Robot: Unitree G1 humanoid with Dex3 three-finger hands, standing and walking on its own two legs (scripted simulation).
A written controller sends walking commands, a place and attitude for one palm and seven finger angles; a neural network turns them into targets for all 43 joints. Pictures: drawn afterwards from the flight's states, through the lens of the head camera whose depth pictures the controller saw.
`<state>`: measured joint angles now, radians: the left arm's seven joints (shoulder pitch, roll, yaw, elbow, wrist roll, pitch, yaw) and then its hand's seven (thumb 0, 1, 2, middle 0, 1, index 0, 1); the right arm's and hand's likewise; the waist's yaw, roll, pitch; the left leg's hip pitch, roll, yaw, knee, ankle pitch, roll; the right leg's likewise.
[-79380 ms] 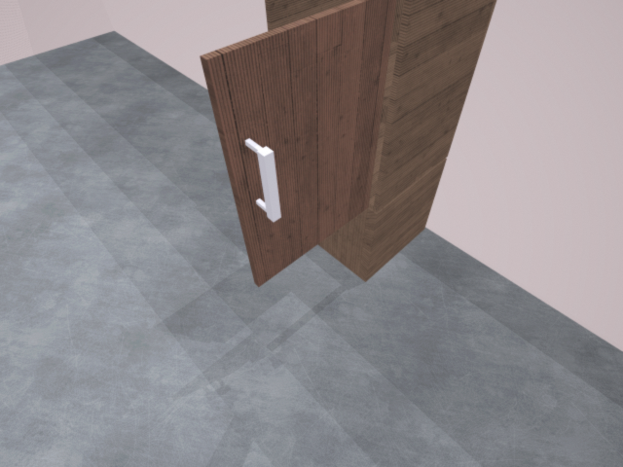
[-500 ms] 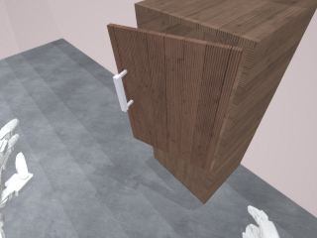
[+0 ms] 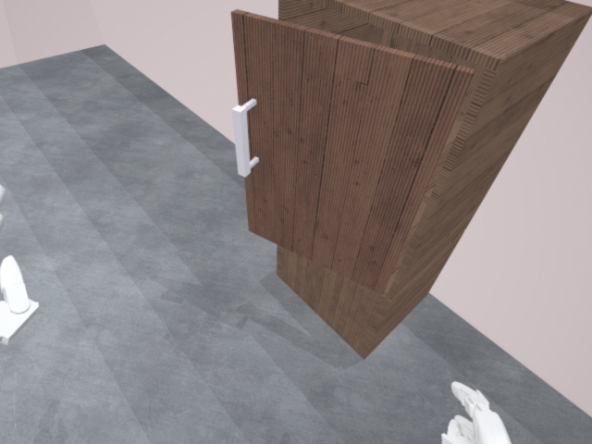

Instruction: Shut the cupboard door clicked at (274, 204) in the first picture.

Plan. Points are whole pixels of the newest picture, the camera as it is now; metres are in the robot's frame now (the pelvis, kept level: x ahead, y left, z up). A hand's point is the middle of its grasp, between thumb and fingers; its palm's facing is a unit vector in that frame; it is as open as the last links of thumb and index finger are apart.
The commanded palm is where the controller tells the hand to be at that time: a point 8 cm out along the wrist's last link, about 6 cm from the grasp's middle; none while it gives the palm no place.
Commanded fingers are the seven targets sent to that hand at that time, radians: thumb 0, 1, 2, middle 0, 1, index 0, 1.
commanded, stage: step back with the hand held close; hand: left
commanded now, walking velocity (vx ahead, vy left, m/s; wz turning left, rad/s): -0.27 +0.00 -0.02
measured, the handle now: (247, 138) +0.70 +0.15 +0.03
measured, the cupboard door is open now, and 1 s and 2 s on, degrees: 18 18 18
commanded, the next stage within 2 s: stop stepping back and stand still in 0.66 s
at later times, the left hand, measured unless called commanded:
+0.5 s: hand out of the picture +0.10 +0.28 +0.19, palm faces +0.54 -0.69 -0.49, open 7.4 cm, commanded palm +0.03 +0.30 +0.19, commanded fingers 0.00 0.90 0.90 -0.20 -0.30 -0.20 -0.30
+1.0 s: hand out of the picture -0.02 +0.25 +0.17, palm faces +0.32 -0.82 -0.48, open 7.4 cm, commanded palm -0.06 +0.29 +0.19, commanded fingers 0.00 0.90 0.90 -0.20 -0.30 -0.20 -0.30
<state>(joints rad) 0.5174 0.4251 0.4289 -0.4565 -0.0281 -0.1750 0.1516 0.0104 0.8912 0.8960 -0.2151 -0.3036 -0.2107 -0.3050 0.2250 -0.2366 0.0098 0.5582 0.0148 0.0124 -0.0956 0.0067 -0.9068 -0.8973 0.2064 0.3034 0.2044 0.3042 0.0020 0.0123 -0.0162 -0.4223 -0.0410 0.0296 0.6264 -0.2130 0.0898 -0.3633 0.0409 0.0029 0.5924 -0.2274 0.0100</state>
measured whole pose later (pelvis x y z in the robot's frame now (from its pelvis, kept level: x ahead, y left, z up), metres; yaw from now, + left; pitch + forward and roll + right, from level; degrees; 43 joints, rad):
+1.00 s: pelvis -0.21 +0.00 +0.00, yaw -2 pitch +1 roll -1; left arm 0.67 0.48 0.43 -0.59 -0.07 -0.17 0.13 0.01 0.89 0.90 -0.22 -0.30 -0.21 -0.31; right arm 0.24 -0.21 -0.01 0.57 0.01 -0.03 -0.05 0.00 -0.91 -0.90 0.21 0.30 0.20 0.30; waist -0.01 -0.05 -0.04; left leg -0.60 0.02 0.06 0.83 -0.34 -0.03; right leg -0.27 0.04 0.00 0.57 -0.32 -0.04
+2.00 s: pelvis -0.22 +0.04 +0.01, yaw -5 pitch +1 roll -1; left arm 0.62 0.45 0.42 -0.52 -0.06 -0.18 0.16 0.01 0.89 0.90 -0.22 -0.30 -0.21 -0.31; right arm 0.21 -0.17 0.03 0.60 0.02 -0.05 -0.07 0.01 -0.91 -0.90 0.21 0.30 0.20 0.30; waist -0.01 -0.01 -0.03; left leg -0.32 0.04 0.06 0.52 -0.23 0.01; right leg -0.18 0.03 -0.05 0.46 -0.30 -0.02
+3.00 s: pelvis -0.25 +0.06 +0.02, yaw -5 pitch -2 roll +0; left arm 0.33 0.14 0.00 1.14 0.01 0.01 0.02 0.00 0.91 0.90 -0.20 -0.30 -0.20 -0.30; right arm 0.30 -0.14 0.00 1.11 -0.01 0.02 -0.02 0.00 -0.91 -0.90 0.20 0.30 0.20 0.30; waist 0.00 0.01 0.00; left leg -0.24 0.00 0.08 0.39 -0.12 0.04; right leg -0.14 -0.01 -0.05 0.41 -0.23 0.00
